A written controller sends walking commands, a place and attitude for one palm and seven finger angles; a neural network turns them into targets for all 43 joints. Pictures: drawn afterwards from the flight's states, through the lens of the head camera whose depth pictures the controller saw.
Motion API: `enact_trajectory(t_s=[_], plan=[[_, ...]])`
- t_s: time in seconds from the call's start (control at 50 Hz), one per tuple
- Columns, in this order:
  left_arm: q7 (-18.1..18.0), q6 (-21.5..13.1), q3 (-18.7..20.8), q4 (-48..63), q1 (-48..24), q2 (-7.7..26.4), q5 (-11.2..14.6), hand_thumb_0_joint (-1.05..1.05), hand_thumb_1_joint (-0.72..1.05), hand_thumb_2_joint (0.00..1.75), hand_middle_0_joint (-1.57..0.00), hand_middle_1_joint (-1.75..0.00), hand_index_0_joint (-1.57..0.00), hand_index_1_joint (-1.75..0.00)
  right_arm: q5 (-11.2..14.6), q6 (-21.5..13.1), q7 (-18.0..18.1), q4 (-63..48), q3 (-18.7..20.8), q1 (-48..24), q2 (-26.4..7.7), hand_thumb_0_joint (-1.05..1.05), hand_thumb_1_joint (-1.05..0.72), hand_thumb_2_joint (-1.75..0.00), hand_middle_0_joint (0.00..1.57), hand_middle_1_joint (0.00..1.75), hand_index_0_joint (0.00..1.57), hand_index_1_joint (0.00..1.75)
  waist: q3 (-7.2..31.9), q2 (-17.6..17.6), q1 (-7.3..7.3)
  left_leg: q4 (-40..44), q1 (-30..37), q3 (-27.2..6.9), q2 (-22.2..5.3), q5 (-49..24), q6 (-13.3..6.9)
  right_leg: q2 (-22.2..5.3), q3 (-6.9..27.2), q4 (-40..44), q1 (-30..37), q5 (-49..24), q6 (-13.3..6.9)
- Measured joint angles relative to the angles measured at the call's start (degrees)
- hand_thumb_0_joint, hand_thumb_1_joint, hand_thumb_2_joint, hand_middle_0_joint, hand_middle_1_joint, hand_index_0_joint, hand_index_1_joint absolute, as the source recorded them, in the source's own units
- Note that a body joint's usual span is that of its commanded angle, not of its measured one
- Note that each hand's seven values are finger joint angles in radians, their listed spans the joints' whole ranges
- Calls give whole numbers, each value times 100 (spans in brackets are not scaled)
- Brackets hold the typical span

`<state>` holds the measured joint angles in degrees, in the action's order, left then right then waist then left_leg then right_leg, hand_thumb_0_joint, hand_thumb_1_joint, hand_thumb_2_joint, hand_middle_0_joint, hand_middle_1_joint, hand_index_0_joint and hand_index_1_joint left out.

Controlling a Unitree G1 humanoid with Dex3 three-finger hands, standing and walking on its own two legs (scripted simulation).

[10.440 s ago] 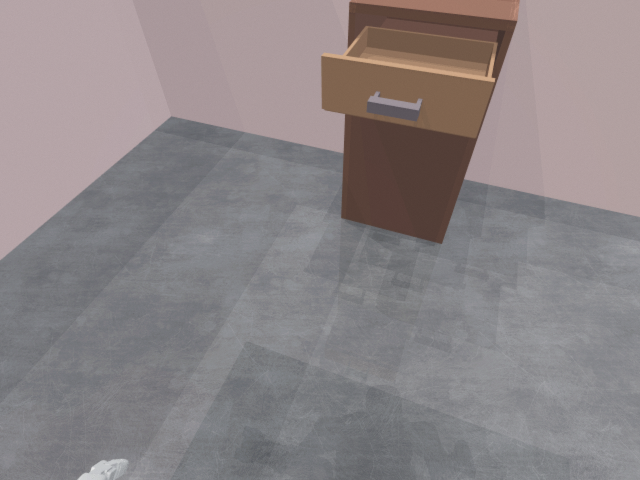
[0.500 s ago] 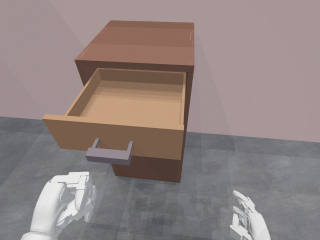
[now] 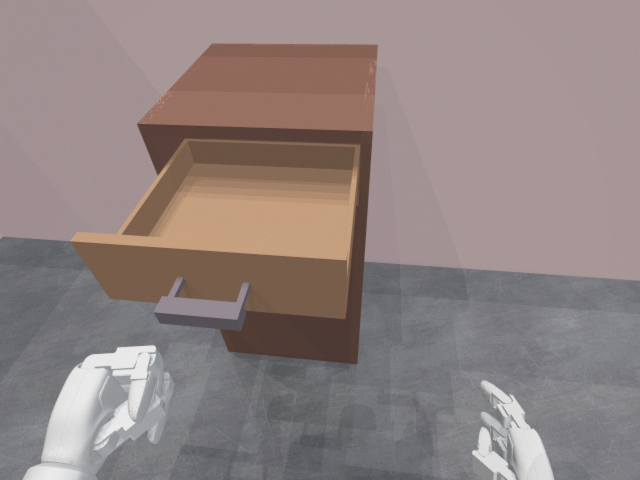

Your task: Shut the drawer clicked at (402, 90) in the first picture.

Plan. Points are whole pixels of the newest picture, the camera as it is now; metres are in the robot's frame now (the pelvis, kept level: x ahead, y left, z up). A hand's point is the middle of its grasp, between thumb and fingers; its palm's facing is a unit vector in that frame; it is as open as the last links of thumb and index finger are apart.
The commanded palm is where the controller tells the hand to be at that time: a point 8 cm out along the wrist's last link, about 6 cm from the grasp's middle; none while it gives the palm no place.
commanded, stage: bring the fist close to the handle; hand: left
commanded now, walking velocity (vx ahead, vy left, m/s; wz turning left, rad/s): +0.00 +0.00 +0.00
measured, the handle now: (206, 299) +0.36 +0.20 +0.02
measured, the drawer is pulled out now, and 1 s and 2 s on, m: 0.29 0.29 0.26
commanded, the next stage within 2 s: push the drawer shut in 1.30 s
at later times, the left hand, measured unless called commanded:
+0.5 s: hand (183, 385) +0.21 +0.18 +0.06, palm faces -0.03 -1.00 -0.05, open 3.3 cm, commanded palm +0.19 +0.23 +0.06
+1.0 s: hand (211, 371) +0.25 +0.17 +0.02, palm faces -0.06 -1.00 -0.03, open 3.3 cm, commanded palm +0.23 +0.23 +0.02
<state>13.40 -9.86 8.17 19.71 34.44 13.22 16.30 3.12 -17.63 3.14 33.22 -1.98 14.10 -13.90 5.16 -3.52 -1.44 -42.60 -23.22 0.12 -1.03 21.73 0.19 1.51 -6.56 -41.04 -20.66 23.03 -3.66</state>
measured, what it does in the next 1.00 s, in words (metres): stands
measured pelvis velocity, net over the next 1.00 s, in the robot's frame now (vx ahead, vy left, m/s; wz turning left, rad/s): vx -0.01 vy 0.02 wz -0.02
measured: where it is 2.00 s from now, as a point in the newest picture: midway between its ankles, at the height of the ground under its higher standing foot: outside the picture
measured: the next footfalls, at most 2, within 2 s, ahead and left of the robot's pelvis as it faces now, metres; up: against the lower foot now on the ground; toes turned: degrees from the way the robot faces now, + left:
none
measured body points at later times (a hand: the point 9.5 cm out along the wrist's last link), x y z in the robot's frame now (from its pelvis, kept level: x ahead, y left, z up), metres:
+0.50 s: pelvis +0.00 +0.01 -0.01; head +0.03 +0.00 +0.44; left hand +0.21 +0.23 +0.07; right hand +0.17 -0.23 -0.09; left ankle +0.00 +0.12 -0.71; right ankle -0.01 -0.07 -0.71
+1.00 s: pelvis -0.01 +0.02 -0.04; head +0.05 +0.01 +0.41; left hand +0.25 +0.22 +0.02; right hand +0.15 -0.22 -0.12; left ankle +0.00 +0.12 -0.71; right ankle -0.01 -0.07 -0.71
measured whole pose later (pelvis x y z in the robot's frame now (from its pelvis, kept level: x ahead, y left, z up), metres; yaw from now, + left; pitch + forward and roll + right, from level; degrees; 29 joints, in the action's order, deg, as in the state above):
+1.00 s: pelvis -0.01 +0.02 -0.04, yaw -1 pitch +12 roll -1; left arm 9.0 -20.7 4.2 -2.2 15.2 10.8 11.8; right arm 0.7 -8.8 0.7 31.0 -1.2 13.9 -13.8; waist 6.4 -1.7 1.6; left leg -57.0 -42.2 1.8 -0.6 27.1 -1.4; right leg 0.3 -5.1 -55.9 -40.2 28.0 -2.5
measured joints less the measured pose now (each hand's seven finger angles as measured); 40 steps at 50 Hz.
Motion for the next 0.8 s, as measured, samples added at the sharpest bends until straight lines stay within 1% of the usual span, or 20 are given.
enact_trajectory(t_s=[0.12, 0.22, 0.28, 0.58, 0.8], plan=[[144, -161, 71, -570, -364, -20, 6, 2, 90, 90, -141, -160, -141, -160, -35, 10, 22, 72, 0, -69, -41, 1, -90, -90, 20, 30, 20, 30, -63, 48, 10, -23, -113, -36, -8, -16, 25, 9, -34, -22, -103, -1, -22], [197, -353, 100, -852, -550, -37, -5, 2, 90, 90, -141, -160, -141, -160, -64, 25, -15, 125, 45, -71, -68, 1, -90, -90, 21, 30, 20, 30, -77, 81, 67, -57, -208, -17, 5, 1, 16, -7, -17, -80, -213, 20, -15], [200, -445, 51, -967, -627, -82, -11, 2, 90, 90, -140, -160, -140, -160, -76, 46, -30, 120, 73, -53, -83, 1, -90, -90, 20, 30, 20, 30, -81, 86, 106, -105, -280, 0, 19, 24, -1, -25, -1, -141, -294, 44, -1], [-45, -855, -184, -1511, -1088, -168, -197, 2, 90, 90, -140, -160, -140, -160, -158, 355, -107, -16, 73, 5, -30, 1, -90, -90, 20, 30, 20, 30, -52, 151, 227, -624, -937, 92, 68, 235, -104, -104, 82, -676, -973, 233, 83], [-310, -978, -405, -1933, -1673, -248, -395, 2, 90, 90, -140, -160, -140, -160, -226, 612, -186, -142, 42, -23, -6, 1, -90, -90, 21, 30, 20, 30, 40, 150, 271, -1108, -1519, 143, 80, 414, -160, -142, 126, -1159, -1566, 395, 126]])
